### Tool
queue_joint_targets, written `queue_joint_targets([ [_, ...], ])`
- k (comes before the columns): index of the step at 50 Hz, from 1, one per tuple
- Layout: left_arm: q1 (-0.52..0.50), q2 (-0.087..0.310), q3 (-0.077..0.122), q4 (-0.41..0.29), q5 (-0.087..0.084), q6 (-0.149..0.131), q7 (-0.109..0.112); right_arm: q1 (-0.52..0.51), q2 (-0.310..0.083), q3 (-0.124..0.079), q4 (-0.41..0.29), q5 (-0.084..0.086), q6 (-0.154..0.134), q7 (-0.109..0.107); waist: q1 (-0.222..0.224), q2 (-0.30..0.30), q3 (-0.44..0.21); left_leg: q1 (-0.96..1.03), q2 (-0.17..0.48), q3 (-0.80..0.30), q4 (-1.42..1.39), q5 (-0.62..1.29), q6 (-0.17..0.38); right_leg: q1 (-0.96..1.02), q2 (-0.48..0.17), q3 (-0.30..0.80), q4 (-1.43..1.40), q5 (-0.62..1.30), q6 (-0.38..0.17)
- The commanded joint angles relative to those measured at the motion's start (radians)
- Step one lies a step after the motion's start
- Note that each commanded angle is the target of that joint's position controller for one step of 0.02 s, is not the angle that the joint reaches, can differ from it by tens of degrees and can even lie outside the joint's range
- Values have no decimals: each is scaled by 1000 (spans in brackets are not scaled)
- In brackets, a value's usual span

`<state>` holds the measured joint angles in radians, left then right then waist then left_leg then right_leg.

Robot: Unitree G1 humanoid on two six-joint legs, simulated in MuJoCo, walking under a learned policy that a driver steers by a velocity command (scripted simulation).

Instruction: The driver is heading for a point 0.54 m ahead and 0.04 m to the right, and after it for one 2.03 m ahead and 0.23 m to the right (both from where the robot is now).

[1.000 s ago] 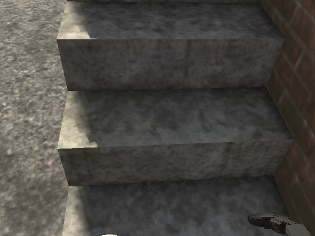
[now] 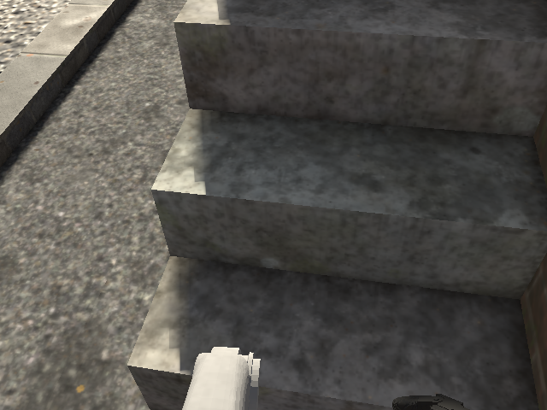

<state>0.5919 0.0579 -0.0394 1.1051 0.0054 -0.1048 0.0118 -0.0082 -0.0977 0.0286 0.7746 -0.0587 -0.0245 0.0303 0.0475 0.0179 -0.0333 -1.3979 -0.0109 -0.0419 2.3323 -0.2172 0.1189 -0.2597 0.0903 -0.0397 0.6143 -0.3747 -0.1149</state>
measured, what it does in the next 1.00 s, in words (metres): climbs: left foot 0.20 m higher, then right foot 0.19 m higher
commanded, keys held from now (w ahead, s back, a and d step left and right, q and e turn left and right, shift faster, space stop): w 0.54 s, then no key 0.46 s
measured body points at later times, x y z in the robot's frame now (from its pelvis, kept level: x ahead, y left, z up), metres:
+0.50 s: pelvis +0.28 -0.01 +0.17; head +0.27 -0.04 +0.62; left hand +0.51 +0.19 +0.14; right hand +0.26 -0.28 +0.01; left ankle +0.26 +0.07 -0.53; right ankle +0.30 -0.16 -0.18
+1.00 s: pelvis +0.47 -0.08 +0.39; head +0.48 -0.10 +0.84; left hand +0.43 +0.12 +0.25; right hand +0.58 -0.31 +0.24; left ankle +0.51 +0.09 -0.16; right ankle +0.48 -0.19 -0.33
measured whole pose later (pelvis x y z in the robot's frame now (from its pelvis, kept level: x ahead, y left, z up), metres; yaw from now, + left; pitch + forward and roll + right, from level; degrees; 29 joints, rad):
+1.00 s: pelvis +0.47 -0.08 +0.39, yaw -1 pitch +6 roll -1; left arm 0.47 0.13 -0.03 0.94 0.01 -0.09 -0.12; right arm 0.21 -0.23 0.00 0.90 -0.01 -0.02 0.07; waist 0.07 0.05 -0.09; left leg -1.00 0.10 -0.07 1.62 -0.22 -0.12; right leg -0.44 0.06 0.04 0.65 -0.31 -0.02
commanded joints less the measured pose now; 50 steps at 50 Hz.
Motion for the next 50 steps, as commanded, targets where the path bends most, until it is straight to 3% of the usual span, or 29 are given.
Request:
queue_joint_targets([
  [1,-18,106,33,-130,-41,-27,85,-246,30,11,-192,-14,2,17,-53,101,177,-187,68,69,-69,-29,-99,52,-269,385,-367,36,-67],
  [2,277,241,27,29,128,-12,-57,-137,-115,19,-139,69,3,24,19,-401,-25,-292,104,33,-188,145,53,158,-222,311,-305,48,4],
  [3,415,184,21,78,146,-7,-87,-226,-150,3,-154,59,-17,19,82,-306,5,-378,106,106,-166,87,86,255,-217,331,-310,133,5],
  [4,133,14,28,-88,-38,3,34,-402,62,23,-241,-3,15,34,44,44,177,-278,61,187,-164,-128,-56,185,-242,357,-420,158,-62],
  [10,149,90,66,-125,-40,-4,129,-321,64,21,-270,10,72,33,10,-105,18,82,-9,294,-554,-290,10,521,-270,86,-468,1451,1],
  [11,250,273,40,53,148,-4,-125,-418,-36,24,-479,61,101,70,-239,-606,-115,457,-40,323,-780,-131,138,108,-234,115,-447,2435,-113],
  [12,200,345,55,42,115,-15,-229,-402,-96,9,-480,93,136,92,-233,-538,-81,727,-121,389,-851,-101,57,34,-389,186,-481,3009,-213],
  [13,-108,187,101,-204,-65,-53,15,-117,-66,-24,-200,45,103,59,-178,-75,-256,730,-190,348,-938,-255,40,426,-314,17,-166,2667,15],
  [15,-134,313,118,-236,-75,-76,71,122,-96,-34,-161,40,85,17,-267,-215,-353,1027,-165,175,-1285,-239,65,363,-375,118,183,2490,-6],
  [16,-199,325,128,-281,-68,-92,57,217,-159,-63,-132,23,52,23,-322,-119,-364,1260,-28,-78,-1462,26,148,136,-294,117,484,1874,19],
  [17,-275,244,135,-356,-50,-95,34,326,-211,-89,-43,29,53,-1,-332,260,-315,1451,298,-679,-1732,682,405,-443,77,6,1215,292,116],
  [18,-351,213,138,-395,-7,-91,28,343,-217,-109,-26,51,38,-19,-317,43,-337,1422,317,-814,-1822,826,452,-595,70,254,1739,123,81],
  [19,-431,95,102,-487,-7,-72,39,277,-255,-123,26,38,17,-24,-226,78,-240,1362,340,-769,-1852,469,399,-802,45,292,1955,72,29],
  [20,-296,186,80,-343,24,24,-119,420,-232,-87,61,61,21,25,-260,-97,132,1189,313,-832,-1847,675,382,-1129,119,445,2108,149,-36],
  [21,-406,-87,32,-542,13,-8,29,310,-129,-92,178,8,-5,-20,-22,57,48,1142,330,-505,-1867,236,203,-1039,21,392,2091,64,-84],
  [22,-249,90,15,-494,67,80,-116,327,-95,-29,217,15,-11,59,21,-289,162,1029,319,-433,-1933,489,217,-1149,-6,406,1840,109,-165],
  [24,-304,80,-1,-615,45,99,-152,110,-96,-54,215,19,-31,63,186,5,133,836,219,-105,-2039,260,138,-1077,-37,232,1830,-184,-172],
  [25,-344,30,-27,-624,22,97,-148,182,-76,-46,258,-35,-29,65,180,27,137,736,158,-63,-2047,96,87,-1087,-46,207,1828,-142,-203],
  [26,-678,-68,-15,-628,-55,79,40,270,-67,-41,262,18,-70,29,31,-8,212,677,118,48,-2182,37,32,-963,14,87,1749,10,-82],
  [27,-529,89,-60,-775,20,95,-78,427,-108,-8,302,-140,-56,59,122,-187,30,740,47,16,-2027,220,23,-991,-93,92,1393,147,-151],
  [29,-798,125,-76,-881,-3,147,-127,403,-350,-50,270,-93,-29,94,122,66,-101,535,156,-47,-2288,1072,176,-505,-47,7,1167,133,-54],
  [31,-441,178,-62,-741,4,193,-155,316,-515,-86,179,-12,-74,100,219,108,-213,946,249,4,-2096,1933,202,-463,29,-39,964,128,61],
  [35,-168,221,33,-576,37,280,-96,430,-356,-107,235,39,-26,84,184,136,-215,1281,216,-29,-1636,1658,137,-136,34,61,70,301,17],
  [36,5,272,51,-485,59,275,-84,572,-207,-68,263,-35,-1,120,116,-250,-381,927,49,-48,-1073,323,0,150,-269,576,49,779,-283],
  [37,-29,279,66,-491,86,237,-100,539,-241,-83,228,26,10,126,143,-215,-346,665,-15,-300,-768,291,11,9,-358,853,-102,170,-278],
  [38,-64,311,81,-433,60,191,-105,388,-228,-81,157,69,5,99,129,-126,-155,457,-29,-277,-648,278,9,-81,-305,730,-125,-73,-163],
  [42,-256,69,21,-239,58,52,-111,268,-210,-48,52,18,13,-11,-71,-1,-111,258,19,-168,-644,221,-47,-107,-193,366,-142,33,-93],
  [45,-440,35,-1,-294,-4,4,-155,323,-161,-16,84,66,35,17,-130,-45,-96,427,140,-76,-749,18,-202,-332,-190,280,-215,23,-27],
  [50,-342,211,28,-325,10,-54,-111,345,-221,-58,141,35,-10,36,-93,-89,-67,682,125,4,-711,-40,-272,-308,-212,234,-145,496,-32],
])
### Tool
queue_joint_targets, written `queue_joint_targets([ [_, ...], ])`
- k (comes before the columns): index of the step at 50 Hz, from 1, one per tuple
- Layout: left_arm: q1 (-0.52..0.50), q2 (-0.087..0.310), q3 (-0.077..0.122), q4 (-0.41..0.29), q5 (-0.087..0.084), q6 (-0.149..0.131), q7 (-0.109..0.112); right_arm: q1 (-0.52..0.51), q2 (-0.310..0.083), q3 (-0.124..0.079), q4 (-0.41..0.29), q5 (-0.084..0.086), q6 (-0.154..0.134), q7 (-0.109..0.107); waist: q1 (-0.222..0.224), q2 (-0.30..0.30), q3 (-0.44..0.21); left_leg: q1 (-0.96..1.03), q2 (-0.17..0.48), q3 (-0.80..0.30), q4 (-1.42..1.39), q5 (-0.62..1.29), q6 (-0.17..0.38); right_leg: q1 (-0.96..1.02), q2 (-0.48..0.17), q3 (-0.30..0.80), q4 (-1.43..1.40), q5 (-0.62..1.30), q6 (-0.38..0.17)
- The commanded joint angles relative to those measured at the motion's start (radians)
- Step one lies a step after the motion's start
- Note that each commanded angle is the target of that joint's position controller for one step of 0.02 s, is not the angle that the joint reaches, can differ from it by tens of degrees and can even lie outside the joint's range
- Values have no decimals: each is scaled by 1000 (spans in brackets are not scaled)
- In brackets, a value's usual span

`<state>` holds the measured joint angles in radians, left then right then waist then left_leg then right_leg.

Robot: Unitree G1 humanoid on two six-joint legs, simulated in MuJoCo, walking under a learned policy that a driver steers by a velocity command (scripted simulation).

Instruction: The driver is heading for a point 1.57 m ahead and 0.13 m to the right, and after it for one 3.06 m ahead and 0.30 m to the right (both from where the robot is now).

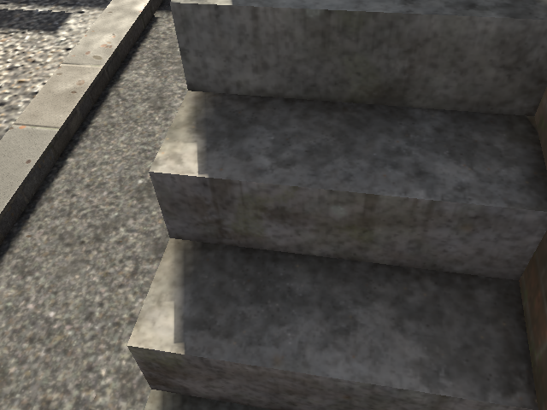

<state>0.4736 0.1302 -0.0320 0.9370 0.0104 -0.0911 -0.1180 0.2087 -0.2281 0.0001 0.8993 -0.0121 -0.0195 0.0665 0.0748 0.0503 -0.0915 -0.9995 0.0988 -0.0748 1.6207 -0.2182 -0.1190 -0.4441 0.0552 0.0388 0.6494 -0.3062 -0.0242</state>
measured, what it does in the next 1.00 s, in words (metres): steps on the spot: left foot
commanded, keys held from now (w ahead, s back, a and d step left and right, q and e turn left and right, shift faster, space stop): no key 1.00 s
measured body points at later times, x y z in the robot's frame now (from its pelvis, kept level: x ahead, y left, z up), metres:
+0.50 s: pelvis +0.04 +0.04 +0.02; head +0.04 +0.04 +0.47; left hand +0.15 +0.26 -0.11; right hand +0.16 -0.20 -0.10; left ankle +0.04 +0.17 -0.72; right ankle +0.00 -0.11 -0.72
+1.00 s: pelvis -0.01 +0.06 +0.01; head +0.00 +0.05 +0.46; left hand +0.03 +0.28 -0.14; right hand +0.05 -0.17 -0.13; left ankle +0.04 +0.17 -0.72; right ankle +0.00 -0.11 -0.72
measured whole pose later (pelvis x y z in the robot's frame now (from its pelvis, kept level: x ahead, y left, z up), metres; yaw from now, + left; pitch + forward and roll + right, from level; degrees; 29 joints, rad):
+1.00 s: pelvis -0.01 +0.06 +0.01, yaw -1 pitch +0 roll +1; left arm 0.28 0.14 0.01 0.97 -0.01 0.00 0.11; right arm 0.29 -0.15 -0.02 0.81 -0.03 0.02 0.00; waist -0.02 -0.01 0.02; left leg -0.31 0.02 0.12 0.48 -0.17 0.02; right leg -0.29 -0.07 0.08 0.54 -0.26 0.06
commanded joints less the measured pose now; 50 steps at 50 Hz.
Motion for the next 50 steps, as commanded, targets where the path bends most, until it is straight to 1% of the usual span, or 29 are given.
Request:
queue_joint_targets([
  [1,-215,142,19,-155,6,-67,24,89,-72,-24,-10,-10,-24,-5,-125,-88,-1,318,47,43,-174,-37,-36,-50,-197,150,-135,557,-120],
  [2,-263,134,13,-170,-1,-66,23,73,-29,-13,-22,-15,-24,8,-155,-54,-6,424,86,52,-486,7,-35,-4,-175,107,-88,646,-85],
  [3,-247,101,12,-162,-20,-64,21,28,9,0,-36,-15,-24,20,-139,-45,22,552,75,88,-725,9,-46,-2,-182,109,-64,760,-87],
  [4,-175,112,24,-127,-47,-54,7,-6,16,2,-31,-4,-23,31,-132,-66,39,625,33,143,-893,116,-36,43,-181,140,-59,845,-98],
  [5,-160,137,43,-134,-58,-47,-7,19,-2,-1,-17,5,-32,23,-151,-157,62,664,-14,177,-1059,231,-5,118,-157,133,-56,956,-92],
  [6,-141,145,58,-132,-50,-34,-22,56,-61,-9,-11,14,-41,-3,-136,-170,2,716,-43,174,-1124,325,28,203,-162,141,-25,999,-78],
  [7,38,112,64,-152,-13,-23,-8,-17,-194,-32,-54,23,-45,-26,26,-16,-168,774,7,85,-1060,728,161,361,-109,104,18,899,-43],
  [8,115,87,50,-143,-3,-18,7,-112,-207,-42,-82,20,-32,-18,72,2,-155,778,44,70,-1043,753,198,348,-88,80,0,715,-24],
  [9,2,114,60,-163,-1,1,13,-205,-167,-43,-113,39,-16,-11,60,6,-34,680,44,66,-1061,635,179,299,-62,65,-32,482,-12],
  [10,-77,136,63,-203,0,14,15,-169,-124,-35,-121,42,-17,-7,7,-41,-32,683,41,62,-1048,487,164,269,-65,51,-22,400,-34],
  [11,-178,104,41,-186,-39,39,152,-46,26,-14,-109,9,-11,-17,-85,-161,-76,854,38,71,-1122,443,147,205,-137,69,-99,642,-40],
  [12,-175,87,26,-200,-43,52,186,-15,0,-21,-94,-3,-4,-25,-89,-106,-42,885,25,71,-1150,409,144,203,-149,63,-124,597,-23],
  [13,-195,116,30,-203,-37,59,199,-28,-33,-33,-95,-8,0,-33,-82,-59,-10,880,6,87,-1168,381,140,210,-156,66,-134,590,-13],
  [14,-204,150,37,-209,-29,58,201,-27,-51,-42,-102,-8,-1,-35,-85,-60,20,880,2,88,-1192,395,144,211,-161,66,-125,626,-16],
  [15,-221,175,47,-214,-44,56,207,-5,-45,-36,-113,-11,0,-48,-85,-80,14,879,7,97,-1198,404,148,228,-174,67,-113,675,-11],
  [18,-239,176,45,-210,-38,58,205,15,-41,-40,-131,-7,1,-52,-86,-91,-5,891,11,102,-1234,351,156,249,-182,66,-128,585,-12],
  [20,-245,166,43,-207,-34,60,205,7,-43,-43,-146,-7,2,-53,-82,-64,5,883,4,106,-1241,326,157,247,-183,61,-147,539,-5],
  [21,-42,132,24,-189,10,64,38,-75,-98,-40,-136,54,-3,-33,3,21,-21,842,23,79,-1203,320,153,289,-102,30,-184,47,41],
  [22,-65,148,31,-172,12,59,-26,-87,-97,-45,-129,43,0,-8,-24,-15,64,779,19,78,-1216,153,156,239,-86,30,-211,0,36],
  [23,-273,161,60,-202,-21,57,137,-35,-32,-36,-172,-10,-15,-24,-96,-91,89,814,20,101,-1259,234,170,196,-167,60,-211,409,5],
  [24,-257,150,46,-207,-22,55,182,-6,-23,-34,-152,-19,-14,-39,-86,-76,46,848,12,112,-1257,203,160,222,-180,60,-196,471,4],
  [25,-248,158,48,-197,-25,55,200,-5,-27,-38,-156,-13,-14,-47,-85,-60,44,850,5,115,-1254,208,160,226,-186,60,-173,492,6],
  [26,-246,161,50,-199,-22,52,207,-7,-30,-41,-161,-10,-10,-50,-81,-39,31,864,1,120,-1249,212,159,220,-191,61,-166,486,4],
  [28,-236,159,55,-188,-30,55,212,11,-22,-40,-162,-7,-2,-54,-78,-56,16,863,1,126,-1243,173,160,216,-187,57,-170,421,7],
  [35,-200,126,58,-134,-22,71,220,41,-22,-42,-173,-15,18,-59,-87,-83,104,787,-2,115,-1263,-50,175,131,-174,47,-183,209,-8],
  [38,-179,118,58,-100,-20,86,221,59,-6,-38,-161,-17,21,-65,-82,-62,136,758,-5,103,-1269,-102,176,86,-164,39,-187,73,-4],
  [40,-179,119,60,-86,-20,88,223,60,-8,-39,-163,-14,23,-64,-83,-66,131,747,0,94,-1272,-127,180,77,-160,36,-186,54,-6],
  [41,-181,114,60,-69,-30,85,229,61,-14,-41,-163,-17,23,-72,-90,-73,117,742,6,89,-1280,-156,177,85,-151,37,-194,32,-8],
  [50,-160,84,60,16,-23,78,229,92,-3,-42,-140,-15,27,-72,-95,-52,118,717,12,83,-1301,-186,174,92,-147,31,-209,18,-4],
])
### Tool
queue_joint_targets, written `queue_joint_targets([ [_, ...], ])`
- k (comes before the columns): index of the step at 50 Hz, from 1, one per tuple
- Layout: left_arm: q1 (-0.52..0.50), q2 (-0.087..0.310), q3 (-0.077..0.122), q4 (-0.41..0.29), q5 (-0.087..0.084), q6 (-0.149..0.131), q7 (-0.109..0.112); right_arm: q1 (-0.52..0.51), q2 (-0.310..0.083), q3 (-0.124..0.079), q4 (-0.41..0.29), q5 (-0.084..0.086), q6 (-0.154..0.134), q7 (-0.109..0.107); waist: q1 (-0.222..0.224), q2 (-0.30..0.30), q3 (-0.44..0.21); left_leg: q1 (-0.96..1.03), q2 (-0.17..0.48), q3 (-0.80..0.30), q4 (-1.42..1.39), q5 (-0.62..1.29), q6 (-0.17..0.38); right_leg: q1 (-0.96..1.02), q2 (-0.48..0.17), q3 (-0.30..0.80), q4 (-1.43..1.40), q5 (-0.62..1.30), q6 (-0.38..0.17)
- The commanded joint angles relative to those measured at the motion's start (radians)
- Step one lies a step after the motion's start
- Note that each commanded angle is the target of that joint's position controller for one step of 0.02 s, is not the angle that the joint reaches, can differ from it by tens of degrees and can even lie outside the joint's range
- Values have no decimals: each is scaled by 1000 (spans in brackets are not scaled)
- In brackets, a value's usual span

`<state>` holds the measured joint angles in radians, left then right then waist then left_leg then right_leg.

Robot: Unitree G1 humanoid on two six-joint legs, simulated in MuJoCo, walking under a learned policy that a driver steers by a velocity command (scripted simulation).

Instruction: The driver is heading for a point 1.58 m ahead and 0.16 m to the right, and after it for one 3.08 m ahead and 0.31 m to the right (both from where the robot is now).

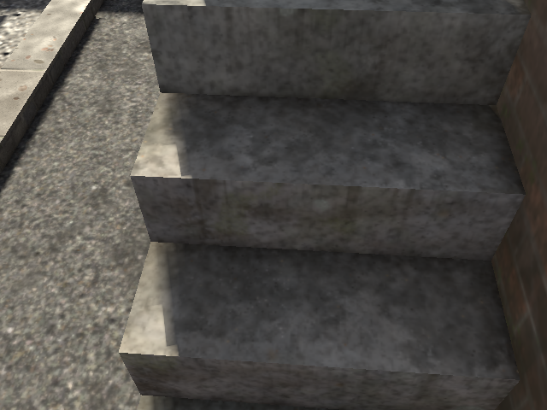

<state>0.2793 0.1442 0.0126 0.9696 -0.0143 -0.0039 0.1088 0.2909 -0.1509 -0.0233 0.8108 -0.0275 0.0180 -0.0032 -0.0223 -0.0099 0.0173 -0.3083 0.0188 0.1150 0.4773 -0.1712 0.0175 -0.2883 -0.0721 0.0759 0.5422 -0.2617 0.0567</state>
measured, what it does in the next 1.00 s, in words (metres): stands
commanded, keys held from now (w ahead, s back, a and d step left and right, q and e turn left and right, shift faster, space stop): no key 1.00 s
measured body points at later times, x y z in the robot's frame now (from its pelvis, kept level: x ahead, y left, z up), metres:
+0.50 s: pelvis -0.01 -0.01 +0.00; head +0.00 -0.02 +0.45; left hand +0.01 +0.22 -0.15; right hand +0.04 -0.23 -0.15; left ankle +0.05 +0.11 -0.73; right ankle +0.02 -0.16 -0.73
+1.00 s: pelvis +0.00 -0.01 +0.00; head +0.02 -0.02 +0.45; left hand +0.03 +0.21 -0.15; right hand +0.05 -0.23 -0.14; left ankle +0.05 +0.11 -0.73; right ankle +0.02 -0.16 -0.73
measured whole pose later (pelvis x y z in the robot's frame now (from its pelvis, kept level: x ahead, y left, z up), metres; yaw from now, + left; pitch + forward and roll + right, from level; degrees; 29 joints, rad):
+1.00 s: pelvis +0.00 -0.01 +0.00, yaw -1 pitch +0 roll +1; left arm 0.29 0.13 0.02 1.02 0.00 -0.02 0.06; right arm 0.29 -0.15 -0.03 0.88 -0.01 0.01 0.01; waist -0.02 0.00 0.02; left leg -0.29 0.04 0.12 0.45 -0.16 0.00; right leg -0.27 -0.06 0.05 0.50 -0.24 0.05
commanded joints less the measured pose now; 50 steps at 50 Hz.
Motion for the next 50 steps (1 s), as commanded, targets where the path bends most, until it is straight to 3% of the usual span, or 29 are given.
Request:
queue_joint_targets([
  [1,36,67,15,-11,1,-10,3,13,-79,-19,-47,0,-10,-2,2,7,10,25,92,-105,-158,-235,38,-65,-20,-6,-103,-28,-85],
  [3,55,74,20,3,-1,-10,7,26,-96,-25,-42,3,-5,-3,0,20,-2,26,86,-98,-156,-243,36,-62,-15,-12,-98,-37,-83],
  [8,60,56,18,21,4,-8,9,24,-84,-23,-30,2,-1,-4,-3,-2,19,9,86,-93,-154,-246,40,-86,-14,-7,-109,-63,-83],
  [19,68,59,22,23,7,-9,2,33,-81,-24,-4,12,-1,1,-1,-16,20,24,83,-80,-140,-213,33,-97,-22,1,-126,-72,-90],
  [37,72,56,21,24,6,-16,-1,41,-75,-25,14,11,-4,1,-1,-6,10,40,86,-68,-132,-154,26,-60,-27,-6,-125,3,-94],
  [38,54,42,16,22,8,-17,-5,33,-60,-20,15,8,-8,2,-2,-16,25,40,94,-75,-138,-141,30,-67,-30,-3,-132,13,-95],
  [49,55,50,16,35,6,-23,-11,38,-67,-25,15,8,-15,4,-4,-7,6,71,98,-68,-143,-99,29,-33,-36,-13,-136,63,-93],
  [50,275,106,5,23,64,-16,-192,4,-117,-11,63,60,-30,30,69,-30,-1,25,92,-128,-187,-344,46,-20,59,-27,-219,-207,-71],
])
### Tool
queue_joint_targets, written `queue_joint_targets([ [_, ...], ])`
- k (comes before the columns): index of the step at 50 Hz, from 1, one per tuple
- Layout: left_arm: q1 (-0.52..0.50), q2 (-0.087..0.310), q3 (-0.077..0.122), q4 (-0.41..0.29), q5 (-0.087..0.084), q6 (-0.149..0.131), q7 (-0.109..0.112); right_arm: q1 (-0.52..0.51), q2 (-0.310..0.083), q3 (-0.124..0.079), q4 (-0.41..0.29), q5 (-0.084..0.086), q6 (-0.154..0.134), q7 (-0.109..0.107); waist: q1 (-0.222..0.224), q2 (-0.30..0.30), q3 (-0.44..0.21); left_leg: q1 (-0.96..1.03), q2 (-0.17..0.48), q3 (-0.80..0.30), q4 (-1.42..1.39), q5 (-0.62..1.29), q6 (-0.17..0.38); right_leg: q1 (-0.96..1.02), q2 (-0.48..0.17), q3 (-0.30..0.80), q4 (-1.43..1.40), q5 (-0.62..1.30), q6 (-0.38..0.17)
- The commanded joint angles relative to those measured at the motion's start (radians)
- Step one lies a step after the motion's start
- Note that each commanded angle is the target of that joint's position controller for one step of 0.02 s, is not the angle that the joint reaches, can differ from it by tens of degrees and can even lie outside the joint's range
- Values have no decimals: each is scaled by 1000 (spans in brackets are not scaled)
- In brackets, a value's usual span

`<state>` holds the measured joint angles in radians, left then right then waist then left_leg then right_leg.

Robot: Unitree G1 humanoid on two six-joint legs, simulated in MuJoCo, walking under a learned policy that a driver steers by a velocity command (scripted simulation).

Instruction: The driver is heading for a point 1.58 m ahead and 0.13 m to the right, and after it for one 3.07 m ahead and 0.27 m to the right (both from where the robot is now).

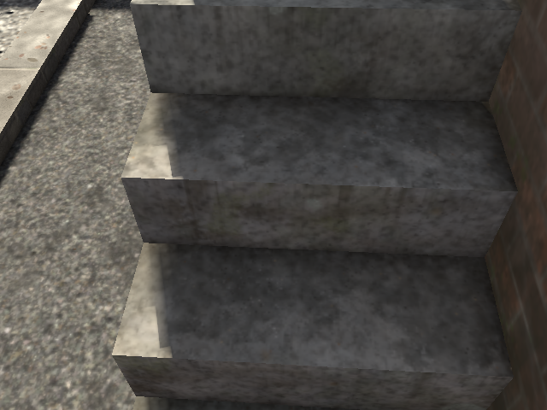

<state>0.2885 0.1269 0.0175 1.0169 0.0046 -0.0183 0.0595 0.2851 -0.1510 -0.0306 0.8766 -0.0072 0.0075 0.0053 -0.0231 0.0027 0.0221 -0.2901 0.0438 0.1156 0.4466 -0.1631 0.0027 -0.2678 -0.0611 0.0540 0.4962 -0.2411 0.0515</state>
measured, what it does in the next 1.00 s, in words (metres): walks ahead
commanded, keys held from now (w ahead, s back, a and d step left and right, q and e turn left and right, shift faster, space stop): no key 0.40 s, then w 0.60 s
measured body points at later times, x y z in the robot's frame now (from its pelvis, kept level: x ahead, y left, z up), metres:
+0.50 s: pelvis +0.05 +0.00 +0.00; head +0.07 -0.01 +0.45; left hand +0.00 +0.20 -0.14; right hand +0.09 -0.24 -0.16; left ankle +0.05 +0.12 -0.74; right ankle +0.02 -0.16 -0.74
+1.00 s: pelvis +0.14 +0.01 -0.01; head +0.15 -0.01 +0.44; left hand +0.16 +0.25 -0.14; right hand +0.26 -0.23 -0.14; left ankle +0.06 +0.14 -0.50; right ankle +0.04 -0.11 -0.74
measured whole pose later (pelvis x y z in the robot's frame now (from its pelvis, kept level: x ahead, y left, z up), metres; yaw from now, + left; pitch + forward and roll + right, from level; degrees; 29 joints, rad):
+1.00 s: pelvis +0.14 +0.01 -0.01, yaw +0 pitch +3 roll +0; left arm 0.35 0.17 0.01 0.93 0.06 -0.09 0.06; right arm 0.20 -0.21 -0.04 0.84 -0.02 -0.06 0.01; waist 0.03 0.03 -0.04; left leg -0.73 -0.09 -0.08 1.84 -0.42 0.09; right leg -0.11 -0.02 -0.03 0.48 -0.42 -0.01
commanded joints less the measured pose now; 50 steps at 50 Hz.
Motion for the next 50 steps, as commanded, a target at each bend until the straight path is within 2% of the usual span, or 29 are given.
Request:
queue_joint_targets([
  [1,209,97,-4,-30,48,-4,-227,12,-137,-9,27,35,-19,65,51,-17,94,-43,59,-116,-154,-394,42,-68,38,5,-199,-235,-67],
  [2,154,79,-9,-61,34,4,-267,36,-151,-14,58,22,-10,86,31,18,80,-31,52,-100,-143,-350,42,-82,51,0,-188,-191,-82],
  [4,162,83,-13,-77,16,16,-285,56,-153,-15,96,3,-17,92,23,22,29,22,30,-65,-111,-259,31,-58,50,0,-193,-137,-97],
  [6,158,93,-19,-92,23,23,-271,45,-107,0,127,2,-36,100,21,38,36,44,19,-57,-85,-170,23,-81,44,3,-185,-87,-94],
  [10,222,129,-18,-93,24,31,-255,24,-134,11,157,14,-55,111,28,19,17,84,19,-62,-75,-40,21,-69,50,-11,-176,-12,-92],
  [18,333,132,-17,-83,13,20,-239,7,-166,27,203,19,-43,87,27,-9,-6,123,16,-63,-54,129,22,-28,41,-25,-147,109,-81],
  [19,150,69,-25,-90,-7,-9,-44,-14,-119,14,104,11,-60,41,-23,-138,19,106,108,-81,-104,214,54,11,-63,1,-74,359,-77],
  [20,359,88,-37,-100,9,9,-148,-3,-189,18,180,49,-40,39,53,2,-108,179,19,-68,-39,214,30,47,34,-9,-137,200,-64],
  [21,380,117,-29,-68,14,14,-194,-2,-175,21,171,48,-29,54,30,-25,-33,164,10,-63,-68,143,18,21,32,-9,-165,128,-67],
  [23,395,124,-27,-52,10,34,-232,11,-165,20,181,20,-8,72,18,-12,39,149,-3,-54,-84,-72,15,-29,30,2,-217,-48,-84],
  [25,384,173,-8,-65,22,33,-224,16,-187,1,168,6,-16,53,20,-60,80,99,-28,-23,-38,-257,18,-53,-5,42,-240,-252,-143],
  [27,368,197,9,-80,42,32,-203,9,-160,-6,163,-4,-36,40,34,-71,131,28,-43,-1,26,-317,32,-69,-84,115,-278,-384,-210],
  [28,162,139,5,-88,1,6,-24,-41,-51,17,66,-11,-53,25,-24,-211,105,-34,15,-38,-17,-114,105,-1,-96,146,-203,-244,-191],
  [29,377,170,-1,-91,59,29,-120,36,-176,-17,153,11,-71,14,50,-56,64,97,-35,-15,47,-235,62,-50,-139,166,-296,-319,-243],
  [30,191,156,11,-74,-13,-1,-11,-45,-37,17,50,-9,-73,22,-22,-187,110,-18,6,-39,-9,-99,113,7,-115,159,-192,-180,-203],
  [31,188,116,-5,-90,-25,-16,21,-48,-46,16,41,-15,-80,24,-11,-122,78,28,13,-53,-45,-27,118,25,-89,96,-112,7,-190],
  [34,189,81,-28,-82,-45,-48,33,76,-120,-8,31,2,-85,9,-64,29,-62,302,62,-121,-44,488,136,-65,-19,-55,219,416,-166],
  [37,110,101,-25,-115,-51,-59,8,222,-213,-35,61,-12,-73,-14,-98,168,-80,513,193,-254,-120,660,223,-360,30,-114,510,-37,-137],
  [38,55,92,-23,-127,-43,-53,3,215,-196,-26,54,-25,-81,-22,-96,118,-73,436,261,-271,-155,737,278,-333,26,-113,655,-181,-122],
  [39,65,78,-23,-139,-43,-46,7,113,-215,-25,34,-40,-88,-24,-39,133,-48,327,264,-220,-144,808,302,-312,7,-89,760,-249,-96],
  [41,154,78,-20,-152,-36,-41,13,-102,-220,-22,-11,-39,-98,-18,131,115,-4,94,201,-88,-112,917,215,-139,-36,-30,532,-266,-115],
  [43,296,143,3,-110,-14,-48,15,-183,-224,-26,-23,15,-95,1,242,43,17,155,87,-41,160,1052,175,-52,43,-97,57,76,-108],
  [44,384,121,-3,-46,-8,-56,25,-241,-183,-22,-51,41,-87,2,256,6,-1,93,48,-20,381,944,158,79,83,-136,-191,312,-109],
  [45,488,120,-4,15,18,-51,38,-269,-121,-9,-78,22,-90,14,276,-84,-55,-131,-7,-30,724,486,114,307,-25,-24,-315,570,-170],
  [46,429,176,3,38,45,-57,32,-175,30,19,-85,14,-100,19,155,-335,-63,-411,-150,-74,1179,-240,57,421,-218,161,-147,1350,-205],
  [47,326,180,5,-28,75,-75,13,-18,69,24,-52,7,-95,17,81,-192,-133,-449,-170,-266,1445,-246,78,396,-268,143,-39,1435,-304],
  [48,257,254,41,-71,78,-71,-3,-1,21,12,-81,0,-86,18,60,-159,-144,-635,-183,-259,1673,-282,85,423,-308,150,-59,1090,-359],
  [49,148,250,45,-94,78,-74,-14,-132,-16,5,-163,-16,-78,9,38,-175,-28,-878,-164,-255,1833,-349,98,389,-306,161,-108,742,-343],
  [50,138,187,31,-85,73,-90,-18,-289,-16,9,-254,-42,-73,-4,41,-172,74,-1090,-143,-297,1918,-384,118,372,-317,178,-160,535,-313],
])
